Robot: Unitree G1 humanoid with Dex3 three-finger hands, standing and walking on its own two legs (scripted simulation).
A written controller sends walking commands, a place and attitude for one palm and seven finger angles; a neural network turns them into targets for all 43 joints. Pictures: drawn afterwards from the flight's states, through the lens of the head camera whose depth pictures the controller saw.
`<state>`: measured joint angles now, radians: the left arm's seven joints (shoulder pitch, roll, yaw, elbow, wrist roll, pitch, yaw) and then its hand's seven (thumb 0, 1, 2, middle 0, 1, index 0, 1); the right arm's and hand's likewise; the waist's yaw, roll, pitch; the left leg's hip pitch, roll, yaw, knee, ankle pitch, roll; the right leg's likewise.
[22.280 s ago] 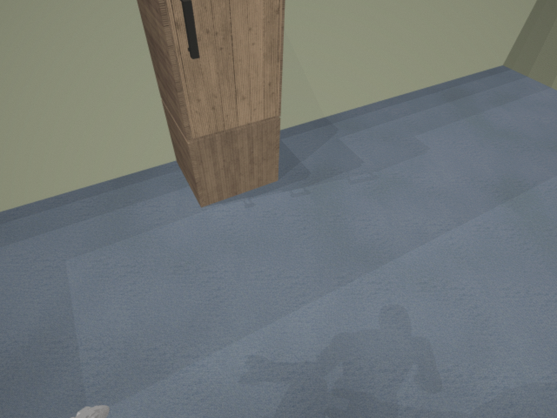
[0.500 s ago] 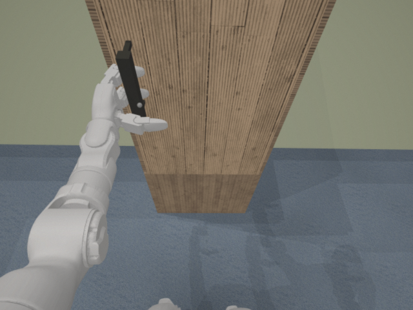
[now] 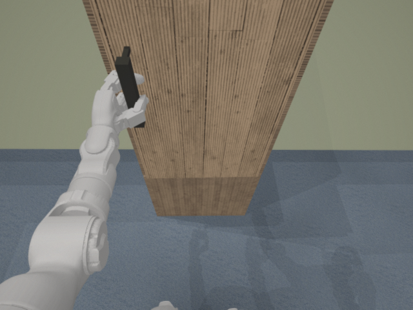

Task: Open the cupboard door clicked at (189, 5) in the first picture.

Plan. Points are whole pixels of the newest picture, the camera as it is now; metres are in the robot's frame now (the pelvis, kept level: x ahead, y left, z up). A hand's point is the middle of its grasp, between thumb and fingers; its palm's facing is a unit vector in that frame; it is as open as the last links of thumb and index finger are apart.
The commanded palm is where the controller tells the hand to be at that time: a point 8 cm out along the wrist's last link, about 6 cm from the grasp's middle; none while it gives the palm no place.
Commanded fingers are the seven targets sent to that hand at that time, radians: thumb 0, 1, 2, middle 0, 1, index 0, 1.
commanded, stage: pull the door open along its arc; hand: left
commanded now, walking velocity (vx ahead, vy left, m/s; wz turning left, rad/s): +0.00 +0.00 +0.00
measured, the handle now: (133, 89) +0.54 +0.12 +0.11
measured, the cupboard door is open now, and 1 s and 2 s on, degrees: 1 40 41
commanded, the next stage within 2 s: open thumb and fingers to let go in 1.04 s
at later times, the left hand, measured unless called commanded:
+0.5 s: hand (146, 144) +0.40 +0.09 +0.11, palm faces -0.09 -1.00 +0.03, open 6.6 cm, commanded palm +0.34 +0.14 +0.11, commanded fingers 0.00 0.90 0.90 -0.40 -1.35 -0.40 -1.35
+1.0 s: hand (197, 208) +0.26 +0.00 +0.12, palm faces +0.19 -0.98 +0.01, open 7.0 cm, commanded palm +0.19 +0.04 +0.11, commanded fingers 0.00 0.90 0.90 -0.40 -1.35 -0.40 -1.35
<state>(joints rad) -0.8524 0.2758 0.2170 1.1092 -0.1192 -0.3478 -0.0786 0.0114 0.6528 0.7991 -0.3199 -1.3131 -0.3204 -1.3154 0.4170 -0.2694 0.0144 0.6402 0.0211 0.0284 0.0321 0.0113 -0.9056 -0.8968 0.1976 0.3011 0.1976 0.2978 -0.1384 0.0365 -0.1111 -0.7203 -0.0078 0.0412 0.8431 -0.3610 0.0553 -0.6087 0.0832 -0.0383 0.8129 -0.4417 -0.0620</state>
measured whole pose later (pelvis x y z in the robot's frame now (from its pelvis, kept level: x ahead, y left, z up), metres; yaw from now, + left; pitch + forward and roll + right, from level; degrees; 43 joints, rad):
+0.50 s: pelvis +0.01 -0.01 +0.01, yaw -1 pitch +9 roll +0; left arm -0.39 0.14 0.08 0.59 -0.18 -0.26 -0.07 0.01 0.66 0.75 -0.31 -1.33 -0.28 -1.30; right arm 0.39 -0.26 0.01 0.55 0.04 0.04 0.05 0.01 -0.91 -0.90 0.20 0.30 0.20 0.30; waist -0.06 0.04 -0.14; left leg -0.58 -0.01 0.06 0.77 -0.36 0.05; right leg -0.48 0.09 -0.01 0.76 -0.44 -0.07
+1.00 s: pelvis +0.02 -0.05 +0.02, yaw +2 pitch +1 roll +2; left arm 0.29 -0.03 -0.31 -0.21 -0.02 0.09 0.42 0.04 0.60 0.70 -0.29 -1.19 -0.30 -1.28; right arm 0.15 -0.17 0.07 0.46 -0.01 0.17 0.06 0.01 -0.90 -0.90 0.20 0.30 0.20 0.30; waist -0.03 0.05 -0.12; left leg -0.36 0.00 0.00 0.70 -0.35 -0.02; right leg -0.25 0.10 -0.06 0.68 -0.44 -0.13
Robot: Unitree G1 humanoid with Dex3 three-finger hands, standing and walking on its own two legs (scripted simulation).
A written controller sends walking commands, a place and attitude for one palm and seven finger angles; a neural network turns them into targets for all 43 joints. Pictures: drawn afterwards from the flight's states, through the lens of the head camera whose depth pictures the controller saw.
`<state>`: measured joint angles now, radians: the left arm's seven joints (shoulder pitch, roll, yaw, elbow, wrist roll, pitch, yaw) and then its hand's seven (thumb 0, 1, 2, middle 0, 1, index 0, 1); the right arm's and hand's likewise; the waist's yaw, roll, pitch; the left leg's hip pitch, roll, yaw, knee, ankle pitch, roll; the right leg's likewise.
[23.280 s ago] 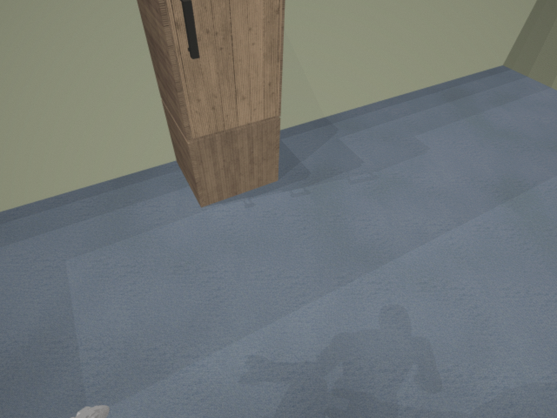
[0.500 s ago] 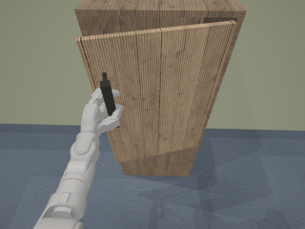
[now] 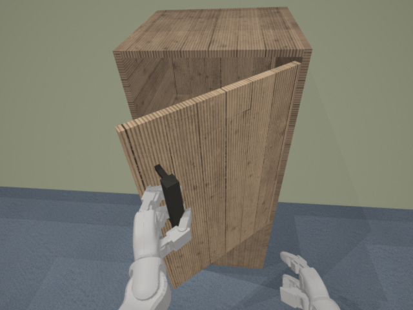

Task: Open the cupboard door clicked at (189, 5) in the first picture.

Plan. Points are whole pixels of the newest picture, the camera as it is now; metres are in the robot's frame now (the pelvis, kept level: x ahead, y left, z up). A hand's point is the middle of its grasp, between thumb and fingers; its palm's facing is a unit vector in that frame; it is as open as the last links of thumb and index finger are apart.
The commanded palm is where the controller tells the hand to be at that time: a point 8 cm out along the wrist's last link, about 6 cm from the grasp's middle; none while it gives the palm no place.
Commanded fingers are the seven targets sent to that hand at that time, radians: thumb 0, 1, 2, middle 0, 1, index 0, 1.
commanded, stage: pull the door open along its arc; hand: left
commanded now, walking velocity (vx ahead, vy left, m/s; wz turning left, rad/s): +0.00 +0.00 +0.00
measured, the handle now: (170, 203) +0.30 +0.08 +0.10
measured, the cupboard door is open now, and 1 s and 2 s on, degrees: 40 41 57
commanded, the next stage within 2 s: open thumb and fingers to let go in 0.04 s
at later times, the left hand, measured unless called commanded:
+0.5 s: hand (188, 226) +0.25 +0.04 +0.10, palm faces +0.33 -0.94 -0.01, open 9.6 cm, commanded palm +0.20 +0.09 +0.09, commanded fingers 0.00 -0.43 0.33 -0.31 -1.21 -0.31 -1.21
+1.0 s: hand (194, 226) +0.25 +0.03 +0.10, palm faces +0.34 -0.94 -0.03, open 15.0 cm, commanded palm +0.21 +0.09 +0.09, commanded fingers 0.00 -0.50 0.30 -0.15 -0.30 -0.15 -0.30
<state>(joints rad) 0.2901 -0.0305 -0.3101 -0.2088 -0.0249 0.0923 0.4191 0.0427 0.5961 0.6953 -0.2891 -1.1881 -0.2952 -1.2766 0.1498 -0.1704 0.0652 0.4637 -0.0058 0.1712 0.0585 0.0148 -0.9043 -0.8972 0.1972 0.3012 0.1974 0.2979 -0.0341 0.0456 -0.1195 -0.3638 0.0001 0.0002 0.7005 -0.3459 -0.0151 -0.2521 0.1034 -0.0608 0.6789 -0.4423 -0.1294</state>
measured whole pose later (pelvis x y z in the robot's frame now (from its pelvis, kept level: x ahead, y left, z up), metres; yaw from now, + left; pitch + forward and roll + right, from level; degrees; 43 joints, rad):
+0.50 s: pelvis -0.01 -0.05 +0.00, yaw +0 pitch +3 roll +5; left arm 0.29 -0.05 -0.18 -0.15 -0.04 -0.08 0.43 0.02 0.18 0.61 -0.31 -1.25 -0.30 -1.25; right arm 0.19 -0.22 0.01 0.55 -0.01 0.11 0.01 0.02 -0.91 -0.90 0.19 0.30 0.19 0.30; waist 0.01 0.05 -0.09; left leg -0.42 -0.02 -0.10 0.71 -0.29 0.02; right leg -0.32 0.12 -0.06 0.72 -0.45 -0.13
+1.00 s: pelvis +0.00 -0.11 -0.01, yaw -2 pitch +4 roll +8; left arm 0.36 0.03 -0.02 -0.19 -0.17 -0.11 0.25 -0.01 -0.49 0.31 -0.31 -0.69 -0.28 -0.74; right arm 0.16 -0.22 0.02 0.55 0.00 0.09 -0.02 0.02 -0.91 -0.90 0.20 0.30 0.20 0.30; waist 0.04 0.02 -0.09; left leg -0.42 -0.03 -0.09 0.78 -0.28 0.02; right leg -0.34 0.15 -0.05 0.73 -0.44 -0.08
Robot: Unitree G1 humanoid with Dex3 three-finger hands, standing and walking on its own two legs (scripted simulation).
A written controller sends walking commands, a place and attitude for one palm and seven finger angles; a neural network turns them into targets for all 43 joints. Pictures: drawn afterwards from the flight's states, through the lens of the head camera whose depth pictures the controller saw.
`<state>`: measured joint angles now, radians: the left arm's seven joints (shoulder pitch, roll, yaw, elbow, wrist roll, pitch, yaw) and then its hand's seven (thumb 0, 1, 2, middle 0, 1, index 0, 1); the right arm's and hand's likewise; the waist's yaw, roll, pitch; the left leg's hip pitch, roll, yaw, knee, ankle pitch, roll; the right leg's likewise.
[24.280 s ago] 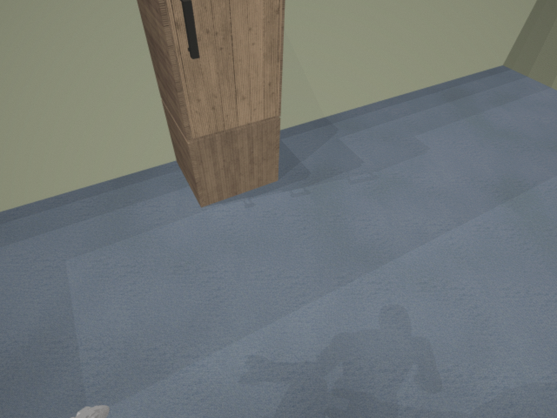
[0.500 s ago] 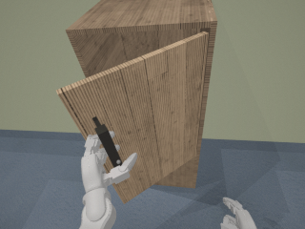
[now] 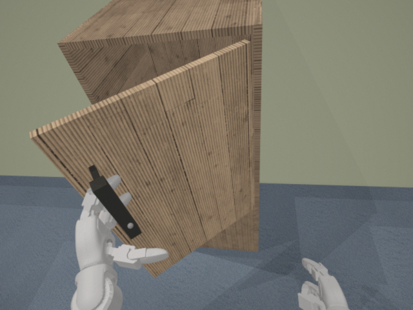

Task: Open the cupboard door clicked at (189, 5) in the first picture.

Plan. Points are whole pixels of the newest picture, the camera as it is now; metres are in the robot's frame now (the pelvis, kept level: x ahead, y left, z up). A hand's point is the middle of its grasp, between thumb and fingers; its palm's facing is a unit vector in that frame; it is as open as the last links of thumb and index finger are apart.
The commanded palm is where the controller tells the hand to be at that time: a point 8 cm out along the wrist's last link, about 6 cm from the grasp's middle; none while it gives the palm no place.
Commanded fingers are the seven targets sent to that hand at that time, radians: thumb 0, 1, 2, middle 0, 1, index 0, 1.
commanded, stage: slide the hand sideways off the handle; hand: left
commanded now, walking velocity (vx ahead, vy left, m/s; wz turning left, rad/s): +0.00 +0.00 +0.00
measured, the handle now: (115, 203) +0.29 +0.19 +0.10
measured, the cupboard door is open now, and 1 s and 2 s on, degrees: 41 57 57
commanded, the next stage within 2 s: relax the arm and regain balance in 0.14 s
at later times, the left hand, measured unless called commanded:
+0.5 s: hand (152, 270) +0.18 +0.10 +0.07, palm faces +0.50 -0.73 -0.46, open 15.5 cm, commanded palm none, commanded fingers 0.00 -0.50 0.30 -0.15 -0.30 -0.15 -0.30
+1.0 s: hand out of the picture -0.21 -0.21 -0.12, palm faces +0.06 -0.96 -0.27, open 16.2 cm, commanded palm none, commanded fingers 0.00 -0.50 0.30 -0.15 -0.30 -0.15 -0.30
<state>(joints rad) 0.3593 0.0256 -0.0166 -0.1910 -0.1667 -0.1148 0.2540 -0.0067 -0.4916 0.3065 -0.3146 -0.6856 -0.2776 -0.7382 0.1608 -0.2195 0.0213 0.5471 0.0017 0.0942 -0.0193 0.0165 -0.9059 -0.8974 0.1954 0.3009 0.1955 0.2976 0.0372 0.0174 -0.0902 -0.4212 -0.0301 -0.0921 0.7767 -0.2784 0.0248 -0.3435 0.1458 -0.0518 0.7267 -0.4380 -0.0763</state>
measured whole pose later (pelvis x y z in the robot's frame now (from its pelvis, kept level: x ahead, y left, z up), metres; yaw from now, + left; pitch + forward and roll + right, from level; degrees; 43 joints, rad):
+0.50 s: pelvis -0.05 -0.19 -0.07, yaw +12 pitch -7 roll +8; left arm -0.01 0.35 0.20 0.35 -0.05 -0.04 0.08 0.00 -0.49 0.30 -0.44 -0.45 -0.18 -0.70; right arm 0.39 -0.34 -0.11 0.83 -0.06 0.04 -0.02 0.01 -0.91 -0.90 0.19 0.30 0.19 0.30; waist -0.01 0.09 -0.05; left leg -0.52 0.20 0.02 1.08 -0.55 -0.02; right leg -0.79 -0.04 0.28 1.33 -0.31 0.35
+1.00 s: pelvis -0.37 -0.38 -0.02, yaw +5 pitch -6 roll +0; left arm 0.17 0.12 0.00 0.71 0.00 0.08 0.03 0.01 -0.48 0.31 -0.16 -0.30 -0.16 -0.31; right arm 0.51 -0.25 -0.03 0.86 -0.05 0.09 -0.07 0.02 -0.91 -0.90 0.20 0.30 0.20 0.30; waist -0.11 0.12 0.01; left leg -0.54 0.04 0.11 0.89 -0.34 0.06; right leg -0.12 0.03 -0.01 0.82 -0.67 -0.05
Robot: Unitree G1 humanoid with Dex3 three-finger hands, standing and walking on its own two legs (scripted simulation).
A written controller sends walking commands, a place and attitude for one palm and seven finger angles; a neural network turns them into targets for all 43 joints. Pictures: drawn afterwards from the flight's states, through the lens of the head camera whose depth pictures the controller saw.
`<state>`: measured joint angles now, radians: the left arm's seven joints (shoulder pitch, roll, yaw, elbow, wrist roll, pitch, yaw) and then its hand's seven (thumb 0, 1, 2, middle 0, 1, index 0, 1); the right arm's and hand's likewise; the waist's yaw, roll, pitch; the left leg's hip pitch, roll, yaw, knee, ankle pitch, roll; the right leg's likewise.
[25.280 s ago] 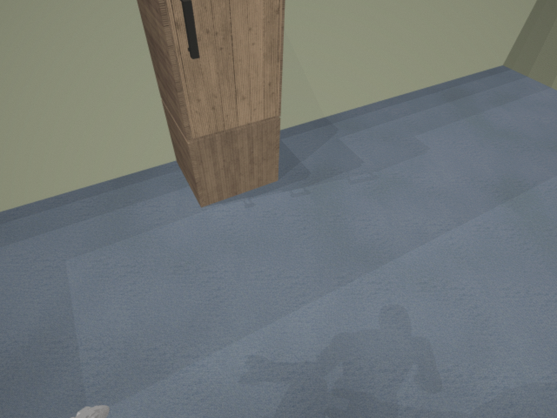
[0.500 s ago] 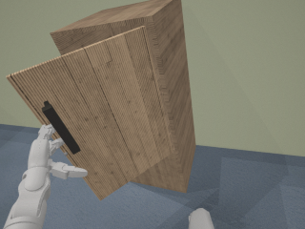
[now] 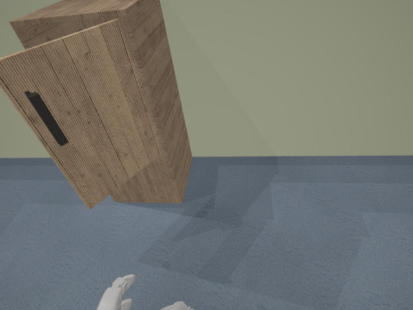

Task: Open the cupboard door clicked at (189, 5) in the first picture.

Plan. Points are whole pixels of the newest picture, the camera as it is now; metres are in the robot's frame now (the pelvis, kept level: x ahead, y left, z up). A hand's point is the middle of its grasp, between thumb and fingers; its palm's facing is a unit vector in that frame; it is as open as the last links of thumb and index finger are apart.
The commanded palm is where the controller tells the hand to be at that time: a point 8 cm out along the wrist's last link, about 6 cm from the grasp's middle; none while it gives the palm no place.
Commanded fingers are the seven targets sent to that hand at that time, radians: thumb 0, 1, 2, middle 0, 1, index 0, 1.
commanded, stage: relax the arm and regain balance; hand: left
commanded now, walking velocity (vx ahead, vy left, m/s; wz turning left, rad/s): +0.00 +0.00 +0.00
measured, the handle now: (46, 118) +0.63 +0.44 +0.12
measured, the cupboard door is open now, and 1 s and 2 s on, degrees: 57 57 57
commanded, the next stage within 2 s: stand and wait in 1.50 s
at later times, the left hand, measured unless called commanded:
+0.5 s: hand out of the picture -0.18 +0.07 -0.12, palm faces +0.10 -0.97 -0.21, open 16.2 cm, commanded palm none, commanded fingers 0.00 -0.50 0.30 -0.15 -0.30 -0.15 -0.30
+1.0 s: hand out of the picture -0.38 +0.02 -0.11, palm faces +0.09 -0.99 -0.14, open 16.4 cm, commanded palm none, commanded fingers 0.00 -0.50 0.30 -0.15 -0.30 -0.15 -0.30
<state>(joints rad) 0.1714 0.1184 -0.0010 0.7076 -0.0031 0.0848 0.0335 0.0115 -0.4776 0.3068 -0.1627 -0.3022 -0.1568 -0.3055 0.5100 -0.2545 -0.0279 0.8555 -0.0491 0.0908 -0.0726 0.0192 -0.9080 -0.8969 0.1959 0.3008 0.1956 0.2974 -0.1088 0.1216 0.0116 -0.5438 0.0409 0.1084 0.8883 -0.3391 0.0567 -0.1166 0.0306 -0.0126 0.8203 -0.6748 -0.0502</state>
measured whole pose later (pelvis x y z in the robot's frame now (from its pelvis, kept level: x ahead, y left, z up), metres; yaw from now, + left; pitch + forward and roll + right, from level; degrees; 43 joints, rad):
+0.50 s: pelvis -0.31 -0.11 +0.01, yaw -2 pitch -5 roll +5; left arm 0.22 0.15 0.05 0.71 -0.02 0.15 0.04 0.03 -0.48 0.30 -0.15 -0.30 -0.15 -0.30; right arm 0.50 -0.15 -0.04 0.91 -0.05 0.11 -0.06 0.01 -0.91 -0.90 0.19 0.30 0.19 0.30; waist 0.01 -0.06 0.02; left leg -0.21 -0.04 0.12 0.76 -0.46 0.01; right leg -0.63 0.09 0.14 1.75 -0.30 -0.02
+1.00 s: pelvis -0.51 -0.16 +0.05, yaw -2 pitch -2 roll +0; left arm 0.20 0.20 0.07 0.78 -0.02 0.04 0.04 0.13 -0.52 0.28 -0.15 -0.30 -0.15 -0.30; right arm 0.26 -0.15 -0.02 0.86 -0.02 0.03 -0.02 0.01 -0.91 -0.90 0.19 0.30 0.19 0.30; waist 0.01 -0.10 0.04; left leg -0.18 -0.04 0.02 0.47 -0.25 0.05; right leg -0.32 0.05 0.07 0.57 -0.29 -0.04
